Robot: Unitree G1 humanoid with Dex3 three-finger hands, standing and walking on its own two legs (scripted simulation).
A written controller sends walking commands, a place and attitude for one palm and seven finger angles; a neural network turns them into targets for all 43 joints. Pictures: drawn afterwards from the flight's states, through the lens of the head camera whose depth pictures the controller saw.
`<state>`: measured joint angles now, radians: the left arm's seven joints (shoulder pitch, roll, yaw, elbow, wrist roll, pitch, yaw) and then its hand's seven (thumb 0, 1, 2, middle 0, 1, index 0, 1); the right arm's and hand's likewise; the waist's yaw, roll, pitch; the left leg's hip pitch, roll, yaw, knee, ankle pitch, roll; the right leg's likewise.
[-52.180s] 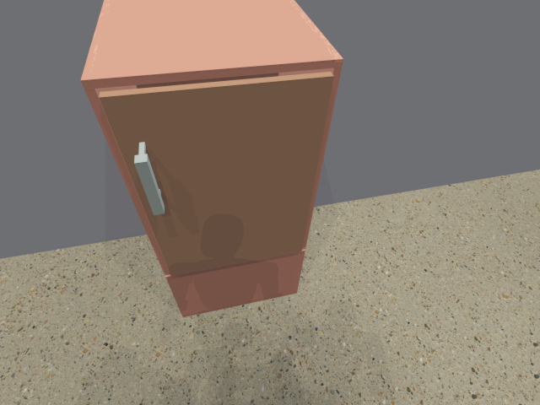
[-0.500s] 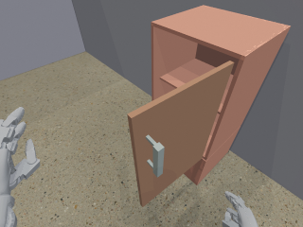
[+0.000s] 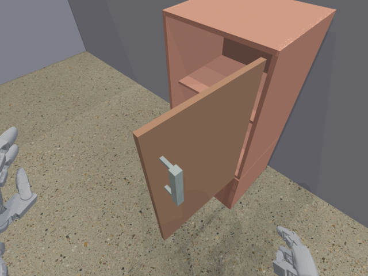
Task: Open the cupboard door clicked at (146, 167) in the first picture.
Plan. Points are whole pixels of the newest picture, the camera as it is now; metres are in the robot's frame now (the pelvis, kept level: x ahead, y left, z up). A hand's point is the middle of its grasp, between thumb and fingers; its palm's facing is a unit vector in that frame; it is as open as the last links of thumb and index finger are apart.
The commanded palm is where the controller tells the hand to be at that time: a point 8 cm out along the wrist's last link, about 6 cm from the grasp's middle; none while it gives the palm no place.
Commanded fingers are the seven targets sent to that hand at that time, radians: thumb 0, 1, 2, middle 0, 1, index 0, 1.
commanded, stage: step back with the hand held close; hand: left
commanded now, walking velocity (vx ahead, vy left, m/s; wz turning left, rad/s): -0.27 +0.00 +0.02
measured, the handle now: (171, 181) +0.33 +0.06 +0.00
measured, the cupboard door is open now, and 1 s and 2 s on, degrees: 86 86 86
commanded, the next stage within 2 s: stop stepping back and stand still in 1.08 s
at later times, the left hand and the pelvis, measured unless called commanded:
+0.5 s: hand (0, 245) +0.13 +0.28 +0.15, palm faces +0.48 -0.75 -0.46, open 7.4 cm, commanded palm +0.07 +0.31 +0.18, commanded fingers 0.00 0.90 0.90 -0.20 -0.30 -0.20 -0.30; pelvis -0.07 +0.01 -0.02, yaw +0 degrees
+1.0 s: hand out of the picture +0.07 +0.27 +0.17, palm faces +0.41 -0.85 -0.33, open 7.4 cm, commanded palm +0.00 +0.30 +0.18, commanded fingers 0.00 0.90 0.90 -0.20 -0.30 -0.20 -0.30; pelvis -0.15 +0.01 +0.01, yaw +0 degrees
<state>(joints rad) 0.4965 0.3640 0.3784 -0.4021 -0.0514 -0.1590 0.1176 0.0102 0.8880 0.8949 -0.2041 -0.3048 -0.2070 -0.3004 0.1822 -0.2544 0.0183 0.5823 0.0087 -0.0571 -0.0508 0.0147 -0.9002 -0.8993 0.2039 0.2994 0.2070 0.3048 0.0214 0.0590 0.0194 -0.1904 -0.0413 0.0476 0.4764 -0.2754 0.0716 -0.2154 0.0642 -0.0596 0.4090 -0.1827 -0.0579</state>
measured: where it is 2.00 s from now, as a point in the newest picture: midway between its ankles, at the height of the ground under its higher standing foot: outside the picture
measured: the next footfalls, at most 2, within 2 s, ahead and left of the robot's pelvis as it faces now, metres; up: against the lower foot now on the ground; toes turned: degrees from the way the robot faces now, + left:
right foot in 1.16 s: -0.31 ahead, -0.08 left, +0.00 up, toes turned -5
left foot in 1.46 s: -0.21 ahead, +0.07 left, +0.00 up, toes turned +3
